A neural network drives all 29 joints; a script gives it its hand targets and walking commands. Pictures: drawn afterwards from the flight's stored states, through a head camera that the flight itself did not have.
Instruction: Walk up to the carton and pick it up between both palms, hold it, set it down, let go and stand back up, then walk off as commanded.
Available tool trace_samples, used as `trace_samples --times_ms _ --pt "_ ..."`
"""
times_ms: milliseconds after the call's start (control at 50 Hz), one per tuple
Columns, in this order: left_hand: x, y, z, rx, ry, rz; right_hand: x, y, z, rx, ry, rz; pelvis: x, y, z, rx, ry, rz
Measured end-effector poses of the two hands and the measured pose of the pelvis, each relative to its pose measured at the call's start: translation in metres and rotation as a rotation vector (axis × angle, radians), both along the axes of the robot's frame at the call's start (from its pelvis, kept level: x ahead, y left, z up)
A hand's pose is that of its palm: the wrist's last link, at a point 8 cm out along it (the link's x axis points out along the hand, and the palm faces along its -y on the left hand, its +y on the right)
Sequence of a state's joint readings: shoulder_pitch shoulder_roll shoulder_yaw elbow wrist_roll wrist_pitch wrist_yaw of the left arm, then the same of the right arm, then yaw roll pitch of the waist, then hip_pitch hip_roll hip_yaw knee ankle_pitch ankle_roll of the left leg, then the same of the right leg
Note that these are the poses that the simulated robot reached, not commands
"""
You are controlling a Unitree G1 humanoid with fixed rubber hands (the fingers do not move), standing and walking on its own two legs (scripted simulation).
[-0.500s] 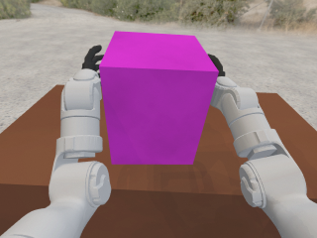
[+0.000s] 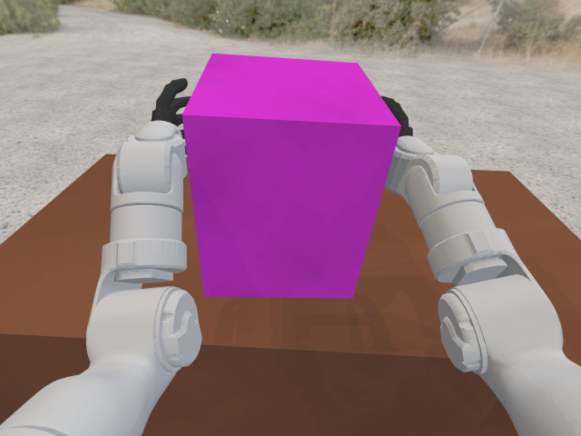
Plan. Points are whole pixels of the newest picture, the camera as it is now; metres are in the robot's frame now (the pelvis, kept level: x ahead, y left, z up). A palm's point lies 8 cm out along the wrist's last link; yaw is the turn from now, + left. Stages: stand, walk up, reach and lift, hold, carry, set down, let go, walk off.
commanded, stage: hold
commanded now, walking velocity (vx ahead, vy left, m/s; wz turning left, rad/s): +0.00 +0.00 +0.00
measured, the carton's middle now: (282, 176) +0.37 +0.01 +0.25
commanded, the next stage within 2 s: none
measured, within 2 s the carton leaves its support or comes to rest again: neither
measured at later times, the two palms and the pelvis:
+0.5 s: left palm (168, 136) +0.37 +0.16 +0.31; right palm (396, 151) +0.37 -0.13 +0.29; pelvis +0.00 +0.00 +0.00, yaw +0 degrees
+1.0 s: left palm (167, 139) +0.37 +0.16 +0.30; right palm (396, 152) +0.37 -0.13 +0.29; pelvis +0.00 +0.00 +0.00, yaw +0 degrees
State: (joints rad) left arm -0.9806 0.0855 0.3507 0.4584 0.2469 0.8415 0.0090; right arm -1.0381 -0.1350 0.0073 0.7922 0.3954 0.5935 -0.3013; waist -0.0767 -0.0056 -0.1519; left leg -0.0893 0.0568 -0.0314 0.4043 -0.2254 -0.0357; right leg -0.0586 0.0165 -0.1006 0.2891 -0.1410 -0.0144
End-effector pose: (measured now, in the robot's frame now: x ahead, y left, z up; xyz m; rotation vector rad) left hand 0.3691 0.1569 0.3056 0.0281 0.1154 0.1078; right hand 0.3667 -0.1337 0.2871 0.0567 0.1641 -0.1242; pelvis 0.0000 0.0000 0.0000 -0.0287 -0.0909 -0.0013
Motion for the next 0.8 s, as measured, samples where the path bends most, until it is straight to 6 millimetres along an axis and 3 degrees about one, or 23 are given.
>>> trace_samples --times_ms 800 --pt "0.0006 0.0018 -0.0033 -0.003 -0.006 0.003 0.0013 0.0018 -0.0033 -0.004 0.0 0.003 0.0031 0.0006 0.0 -0.002 -0.005 0.003"
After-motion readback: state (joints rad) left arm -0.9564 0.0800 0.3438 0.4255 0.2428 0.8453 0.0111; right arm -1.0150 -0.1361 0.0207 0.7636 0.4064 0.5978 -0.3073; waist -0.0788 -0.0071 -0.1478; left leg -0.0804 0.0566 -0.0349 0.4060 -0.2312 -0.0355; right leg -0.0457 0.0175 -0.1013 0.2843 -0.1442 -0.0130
